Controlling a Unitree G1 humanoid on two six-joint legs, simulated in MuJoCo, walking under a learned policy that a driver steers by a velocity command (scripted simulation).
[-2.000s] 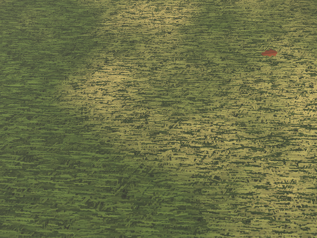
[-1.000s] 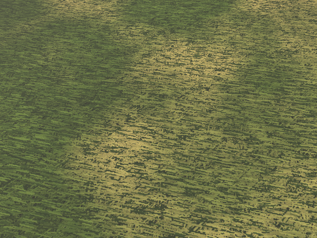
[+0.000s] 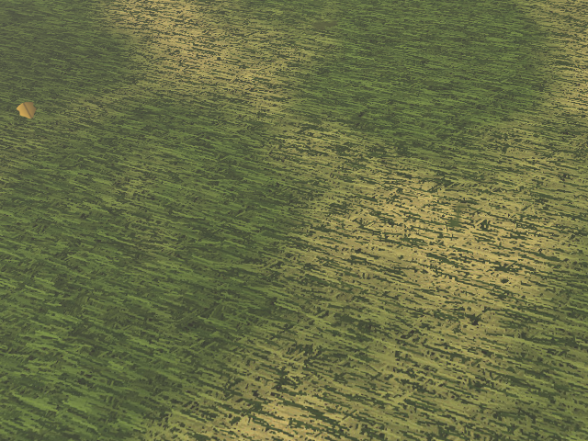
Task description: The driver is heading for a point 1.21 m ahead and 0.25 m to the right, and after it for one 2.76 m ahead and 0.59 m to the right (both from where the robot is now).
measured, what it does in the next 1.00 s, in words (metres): walks ahead, turning right: left foot, then right foot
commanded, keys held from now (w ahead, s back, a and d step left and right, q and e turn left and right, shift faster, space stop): w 0.44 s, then w+e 0.56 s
